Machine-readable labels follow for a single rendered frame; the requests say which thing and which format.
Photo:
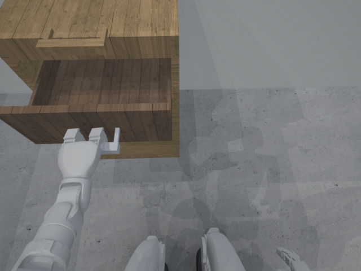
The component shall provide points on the robot left forearm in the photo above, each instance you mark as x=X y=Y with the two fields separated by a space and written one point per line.
x=50 y=248

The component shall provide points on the cabinet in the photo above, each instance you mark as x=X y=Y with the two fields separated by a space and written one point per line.
x=133 y=29

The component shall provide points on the handle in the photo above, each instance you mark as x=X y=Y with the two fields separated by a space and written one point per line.
x=88 y=46
x=111 y=147

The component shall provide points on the drawer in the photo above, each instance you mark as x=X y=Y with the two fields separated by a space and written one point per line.
x=131 y=94

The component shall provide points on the right robot hand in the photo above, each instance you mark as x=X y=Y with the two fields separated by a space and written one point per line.
x=292 y=260

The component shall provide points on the left robot hand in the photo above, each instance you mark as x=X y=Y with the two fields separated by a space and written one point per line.
x=80 y=158

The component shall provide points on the right robot thigh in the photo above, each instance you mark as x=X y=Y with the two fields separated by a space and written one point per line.
x=217 y=251

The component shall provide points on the left robot thigh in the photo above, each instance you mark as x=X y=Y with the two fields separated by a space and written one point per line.
x=148 y=256

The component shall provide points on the robot thigh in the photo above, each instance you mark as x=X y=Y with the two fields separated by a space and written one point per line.
x=217 y=251
x=148 y=256

